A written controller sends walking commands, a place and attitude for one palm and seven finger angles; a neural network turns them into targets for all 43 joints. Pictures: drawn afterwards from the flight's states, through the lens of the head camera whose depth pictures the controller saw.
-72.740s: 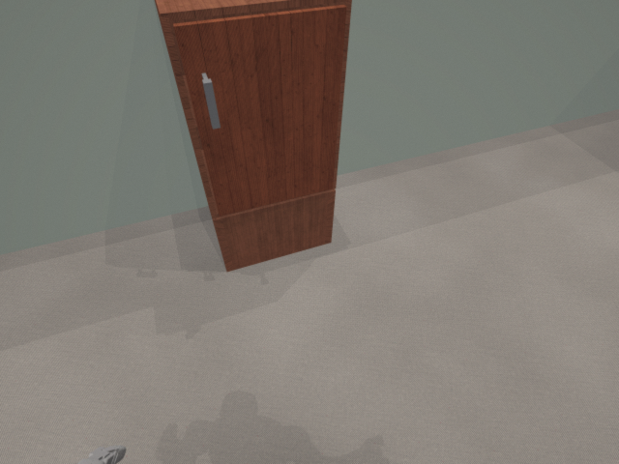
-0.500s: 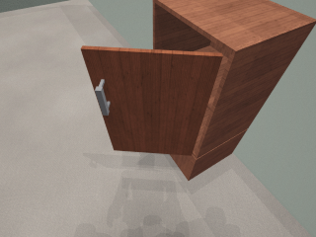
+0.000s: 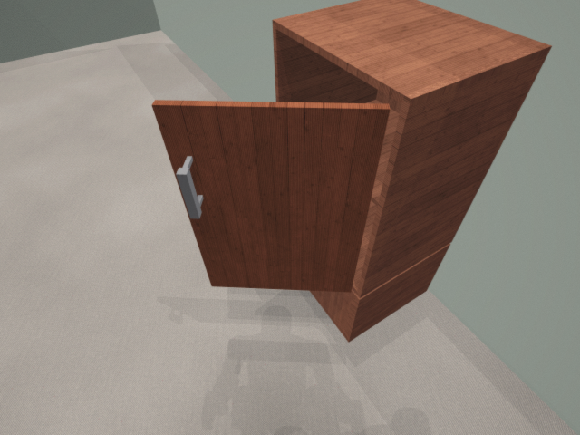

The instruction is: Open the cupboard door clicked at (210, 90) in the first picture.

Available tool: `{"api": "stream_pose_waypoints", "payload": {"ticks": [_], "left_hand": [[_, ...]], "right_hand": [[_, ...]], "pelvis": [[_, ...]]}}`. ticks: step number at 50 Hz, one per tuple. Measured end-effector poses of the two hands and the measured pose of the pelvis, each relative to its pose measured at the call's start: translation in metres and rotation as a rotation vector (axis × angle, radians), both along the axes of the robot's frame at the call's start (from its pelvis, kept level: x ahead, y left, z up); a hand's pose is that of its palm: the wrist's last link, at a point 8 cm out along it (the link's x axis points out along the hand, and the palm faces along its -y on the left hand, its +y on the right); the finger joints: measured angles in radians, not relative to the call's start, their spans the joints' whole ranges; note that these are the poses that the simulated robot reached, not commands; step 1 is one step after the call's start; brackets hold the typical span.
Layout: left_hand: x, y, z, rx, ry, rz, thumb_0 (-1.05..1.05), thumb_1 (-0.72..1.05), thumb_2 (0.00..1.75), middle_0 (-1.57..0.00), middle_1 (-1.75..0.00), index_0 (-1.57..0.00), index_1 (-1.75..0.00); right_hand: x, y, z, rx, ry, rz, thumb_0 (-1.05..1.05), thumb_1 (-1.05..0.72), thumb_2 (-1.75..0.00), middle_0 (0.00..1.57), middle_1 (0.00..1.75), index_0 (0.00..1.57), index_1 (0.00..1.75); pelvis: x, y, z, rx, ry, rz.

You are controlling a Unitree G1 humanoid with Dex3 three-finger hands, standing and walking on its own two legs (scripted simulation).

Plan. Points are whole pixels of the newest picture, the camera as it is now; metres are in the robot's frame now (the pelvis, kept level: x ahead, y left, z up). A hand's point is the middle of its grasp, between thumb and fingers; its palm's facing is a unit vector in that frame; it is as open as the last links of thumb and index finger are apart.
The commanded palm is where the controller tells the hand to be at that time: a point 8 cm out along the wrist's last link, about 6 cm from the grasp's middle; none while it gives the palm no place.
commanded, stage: come to a stop and stand still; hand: left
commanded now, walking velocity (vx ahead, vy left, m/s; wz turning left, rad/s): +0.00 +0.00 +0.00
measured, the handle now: (192, 187) +0.57 +0.23 +0.00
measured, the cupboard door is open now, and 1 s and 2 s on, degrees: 55 55 55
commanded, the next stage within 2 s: look again from close up in 0.22 s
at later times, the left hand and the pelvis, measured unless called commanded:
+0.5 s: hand out of the picture +0.02 +0.17 -0.16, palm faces +0.02 -0.98 -0.21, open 7.3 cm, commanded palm none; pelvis +0.01 -0.01 +0.01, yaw +0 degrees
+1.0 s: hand out of the picture +0.14 +0.18 -0.10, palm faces +0.24 -0.95 -0.19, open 7.4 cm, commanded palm +0.13 +0.23 -0.06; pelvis +0.03 -0.01 +0.01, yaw +1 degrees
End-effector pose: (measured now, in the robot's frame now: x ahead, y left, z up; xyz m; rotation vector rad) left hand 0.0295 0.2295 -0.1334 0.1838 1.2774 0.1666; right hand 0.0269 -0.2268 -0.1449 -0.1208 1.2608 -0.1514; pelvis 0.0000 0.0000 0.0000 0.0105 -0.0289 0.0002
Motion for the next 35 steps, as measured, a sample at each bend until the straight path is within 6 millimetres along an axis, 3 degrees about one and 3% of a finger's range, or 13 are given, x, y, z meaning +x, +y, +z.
{"api": "stream_pose_waypoints", "payload": {"ticks": [16,24,35], "left_hand": [[-0.029,0.002,0.008,0.000,0.073,0.022,0.01,0.91,0.90,-0.20,-0.30,-0.20,-0.30],[-0.017,-0.009,0.005,-0.019,0.081,0.020,0.01,0.91,0.90,-0.20,-0.30,-0.20,-0.30],[0.008,-0.014,0.004,-0.014,0.057,0.019,0.01,0.93,0.90,-0.20,-0.30,-0.20,-0.30]], "right_hand": [[-0.028,0.003,0.000,0.022,0.100,0.043,0.00,-0.91,-0.89,0.20,0.29,0.20,0.30],[-0.029,-0.001,0.001,0.016,0.144,0.032,0.00,-0.91,-0.89,0.20,0.29,0.20,0.30],[-0.006,-0.001,0.001,0.021,0.132,0.033,0.00,-0.91,-0.89,0.20,0.29,0.20,0.30]], "pelvis": [[-0.002,0.000,0.007,0.008,0.012,0.004],[0.009,-0.005,0.008,0.006,0.012,0.005],[0.024,-0.012,0.009,0.002,0.010,0.007]]}}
